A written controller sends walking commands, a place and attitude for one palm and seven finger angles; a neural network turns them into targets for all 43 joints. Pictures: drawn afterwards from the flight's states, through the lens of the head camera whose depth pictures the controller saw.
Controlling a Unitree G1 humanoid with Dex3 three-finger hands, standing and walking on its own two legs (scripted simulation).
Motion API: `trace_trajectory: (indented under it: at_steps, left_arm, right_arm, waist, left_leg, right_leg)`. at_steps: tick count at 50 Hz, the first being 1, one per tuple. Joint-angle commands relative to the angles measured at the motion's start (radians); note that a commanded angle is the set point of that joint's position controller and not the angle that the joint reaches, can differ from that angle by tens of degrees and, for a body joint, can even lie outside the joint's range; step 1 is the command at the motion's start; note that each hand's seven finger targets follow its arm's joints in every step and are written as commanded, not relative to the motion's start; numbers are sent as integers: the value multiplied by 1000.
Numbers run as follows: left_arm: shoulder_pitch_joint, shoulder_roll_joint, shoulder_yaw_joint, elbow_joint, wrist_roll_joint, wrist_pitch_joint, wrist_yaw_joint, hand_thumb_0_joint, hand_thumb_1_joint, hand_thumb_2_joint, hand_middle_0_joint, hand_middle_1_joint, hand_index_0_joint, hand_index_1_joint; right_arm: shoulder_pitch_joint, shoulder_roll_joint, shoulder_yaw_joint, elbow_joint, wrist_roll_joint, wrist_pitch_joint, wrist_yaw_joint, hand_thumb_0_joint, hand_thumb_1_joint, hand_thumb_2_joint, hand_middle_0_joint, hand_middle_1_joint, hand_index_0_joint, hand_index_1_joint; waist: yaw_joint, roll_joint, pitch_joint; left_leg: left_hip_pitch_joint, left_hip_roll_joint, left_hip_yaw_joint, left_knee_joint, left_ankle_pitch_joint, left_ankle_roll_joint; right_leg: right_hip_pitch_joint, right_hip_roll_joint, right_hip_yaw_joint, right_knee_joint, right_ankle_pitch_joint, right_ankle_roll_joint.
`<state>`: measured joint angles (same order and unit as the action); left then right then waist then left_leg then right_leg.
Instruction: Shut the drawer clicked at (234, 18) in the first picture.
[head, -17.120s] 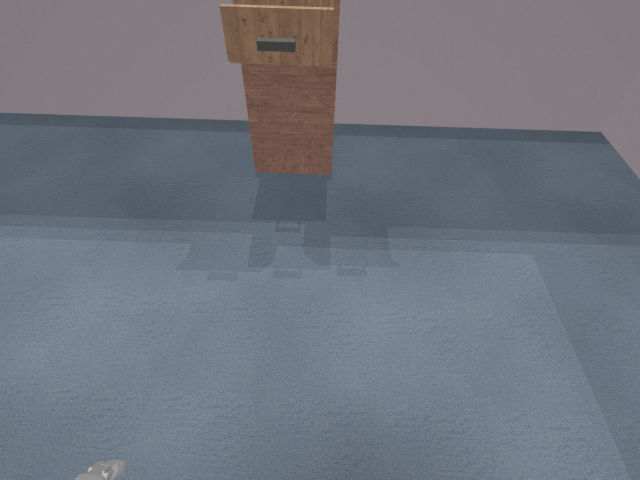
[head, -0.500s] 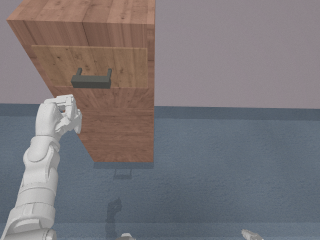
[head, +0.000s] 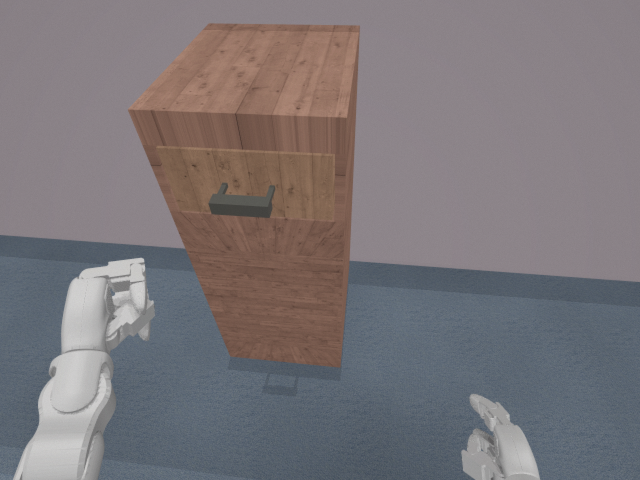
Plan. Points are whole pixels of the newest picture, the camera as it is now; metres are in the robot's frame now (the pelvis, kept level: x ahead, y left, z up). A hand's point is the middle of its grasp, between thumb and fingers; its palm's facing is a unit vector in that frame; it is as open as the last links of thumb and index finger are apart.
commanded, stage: draw the hand back to the body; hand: left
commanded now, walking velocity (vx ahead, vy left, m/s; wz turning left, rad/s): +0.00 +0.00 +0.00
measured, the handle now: (244, 197) +0.60 +0.21 +0.00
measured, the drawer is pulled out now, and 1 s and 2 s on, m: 0.00 0.00 0.00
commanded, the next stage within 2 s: step back with the hand held close in 0.54 s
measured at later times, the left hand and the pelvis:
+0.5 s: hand (68, 358) +0.18 +0.24 +0.16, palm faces +0.41 -0.82 -0.40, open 3.3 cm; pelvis +0.01 +0.00 +0.01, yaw +0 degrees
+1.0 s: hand (65, 363) +0.18 +0.25 +0.15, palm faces +0.27 -0.82 -0.50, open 3.2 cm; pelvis -0.01 +0.02 +0.00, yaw -1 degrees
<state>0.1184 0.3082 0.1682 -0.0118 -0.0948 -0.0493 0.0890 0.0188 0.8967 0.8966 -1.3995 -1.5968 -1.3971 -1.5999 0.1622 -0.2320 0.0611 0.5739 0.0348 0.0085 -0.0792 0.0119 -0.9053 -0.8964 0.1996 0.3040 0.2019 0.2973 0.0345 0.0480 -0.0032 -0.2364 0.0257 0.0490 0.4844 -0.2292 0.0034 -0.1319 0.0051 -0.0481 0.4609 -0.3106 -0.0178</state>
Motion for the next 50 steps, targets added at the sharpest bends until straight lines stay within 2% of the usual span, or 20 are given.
trace_trajectory:
  at_steps: [1,7,9,12,14,16,18,20,26,28,32,33,34,35,36,37,40,43,45,50]
  left_arm:
    - [-93,164,92,-332,2,-71,16,0,900,900,-1400,-1600,-1400,-1600]
    - [91,180,150,-459,0,-82,14,0,900,900,-1400,-1600,-1400,-1600]
    - [150,206,187,-509,3,-90,14,0,900,900,-1400,-1600,-1400,-1600]
    - [237,187,190,-592,3,-102,16,0,900,900,-1400,-1600,-1400,-1600]
    - [289,202,214,-620,4,-108,17,0,900,900,-1400,-1600,-1400,-1600]
    - [326,196,217,-659,3,-116,18,0,900,900,-1400,-1600,-1400,-1600]
    - [377,202,241,-679,0,-121,20,0,900,900,-1400,-1600,-1400,-1600]
    - [364,161,202,-629,4,-117,16,0,900,900,-1400,-1600,-1400,-1600]
    - [313,169,205,-625,10,-119,24,0,900,900,-1400,-1600,-1400,-1600]
    - [320,185,221,-642,11,-120,28,0,900,900,-1400,-1600,-1400,-1600]
    - [326,186,223,-660,10,-115,29,0,900,900,-1400,-1600,-1400,-1600]
    - [328,188,226,-663,11,-116,30,0,900,900,-1400,-1600,-1400,-1600]
    - [134,379,409,-764,17,-174,41,0,900,900,-1400,-1600,-1400,-1600]
    - [298,271,337,-665,17,-176,28,0,900,900,-1400,-1600,-1400,-1600]
    - [403,207,288,-608,19,-167,15,0,900,900,-1400,-1600,-1400,-1600]
    - [429,181,257,-622,20,-165,7,0,900,900,-1400,-1600,-1400,-1600]
    - [476,188,260,-649,20,-168,6,0,900,900,-1400,-1600,-1400,-1600]
    - [499,221,290,-683,16,-166,15,0,900,900,-1400,-1600,-1400,-1600]
    - [513,244,313,-703,13,-170,23,0,900,900,-1400,-1600,-1400,-1600]
    - [539,251,319,-741,11,-178,36,0,900,900,-1400,-1600,-1400,-1600]
  right_arm:
    - [-117,-110,-51,-145,-12,-65,-6,0,-900,-900,200,300,200,300]
    - [-123,-106,-60,-147,-22,-79,2,0,-900,-900,200,300,200,300]
    - [-128,-108,-68,-143,-26,-89,4,0,-900,-900,200,300,200,300]
    - [-121,-98,-69,-147,-27,-102,8,0,-900,-900,200,300,200,300]
    - [-123,-101,-73,-147,-29,-114,10,0,-900,-900,200,300,200,300]
    - [-117,-97,-73,-150,-27,-121,8,0,-900,-900,200,300,200,300]
    - [-115,-95,-77,-153,-27,-127,6,0,-900,-900,200,300,200,300]
    - [-106,-97,-76,-139,-26,-128,2,0,-900,-900,200,300,200,300]
    - [-104,-100,-79,-135,-31,-135,-10,0,-900,-900,200,300,200,300]
    - [-104,-98,-77,-134,-34,-139,-9,0,-900,-900,200,300,200,300]
    - [-109,-93,-71,-134,-35,-145,-6,0,-900,-900,200,300,200,300]
    - [-111,-92,-73,-133,-34,-147,-5,0,-900,-900,200,300,200,300]
    - [-92,-106,-65,-188,-27,-118,0,0,-900,-900,200,300,200,300]
    - [-106,-101,-75,-150,-37,-100,3,0,-900,-900,200,300,200,300]
    - [-97,-104,-84,-155,-38,-79,9,0,-900,-900,200,300,200,300]
    - [-94,-110,-90,-165,-37,-62,15,0,-900,-900,200,300,200,300]
    - [-90,-114,-101,-180,-35,-33,16,0,-900,-900,200,300,200,300]
    - [-89,-109,-110,-201,-27,-10,11,0,-900,-900,200,300,200,300]
    - [-90,-107,-109,-211,-27,-2,4,0,-900,-900,200,300,200,300]
    - [-79,-109,-116,-223,-23,-1,-1,0,-900,-900,200,300,200,300]
  waist:
    - [-6,5,-124]
    - [9,-34,-94]
    - [18,-25,-82]
    - [18,21,-93]
    - [23,-12,-59]
    - [22,11,-59]
    - [28,-20,-62]
    - [12,-16,7]
    - [19,-45,-18]
    - [27,-27,-49]
    - [32,22,-50]
    - [33,11,-51]
    - [-8,52,44]
    - [-8,-22,23]
    - [-11,-57,1]
    - [-17,-42,-28]
    - [-22,-1,-89]
    - [-22,-35,-133]
    - [-19,-19,-151]
    - [-21,11,-156]
  left_leg:
    - [209,-17,-27,-98,163,34]
    - [226,-21,-20,-109,210,36]
    - [233,-23,-14,-104,216,35]
    - [241,-21,-13,-97,247,34]
    - [233,-22,-15,-95,234,32]
    - [231,-19,-18,-94,229,31]
    - [230,-17,-17,-91,219,33]
    - [219,-16,-13,-98,187,33]
    - [227,-16,-21,-102,172,38]
    - [232,-19,-21,-95,201,39]
    - [230,-19,-24,-94,229,31]
    - [231,-18,-23,-92,237,30]
    - [174,-11,-39,-79,171,37]
    - [143,-2,-49,-52,190,46]
    - [154,4,-43,-47,230,46]
    - [160,10,-35,-46,261,47]
    - [167,24,-35,-57,356,46]
    - [157,34,-40,-55,401,44]
    - [146,36,-48,-60,444,43]
    - [94,48,-60,-68,403,42]
  right_leg:
    - [-28,8,32,-135,251,-1]
    - [7,7,30,-163,296,5]
    - [-2,11,34,-187,296,6]
    - [16,2,32,-167,329,6]
    - [-6,10,29,-190,310,7]
    - [-2,5,29,-177,305,7]
    - [-6,6,27,-176,297,9]
    - [-43,7,29,-193,259,10]
    - [-34,3,30,-187,233,12]
    - [-9,-1,33,-176,271,8]
    - [8,0,32,-171,302,5]
    - [8,0,33,-170,310,5]
    - [-76,-41,95,-230,352,10]
    - [-77,-65,91,-213,387,11]
    - [-71,-67,82,-195,418,17]
    - [-64,-66,76,-179,436,25]
    - [-50,-55,55,-141,444,32]
    - [-42,-47,46,-114,450,36]
    - [-31,-41,37,-91,461,36]
    - [-41,-29,37,-58,390,38]
